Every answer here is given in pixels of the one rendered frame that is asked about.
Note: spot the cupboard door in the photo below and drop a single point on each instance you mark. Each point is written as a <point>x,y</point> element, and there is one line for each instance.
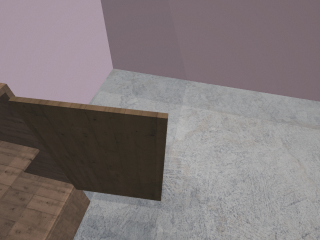
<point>101,149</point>

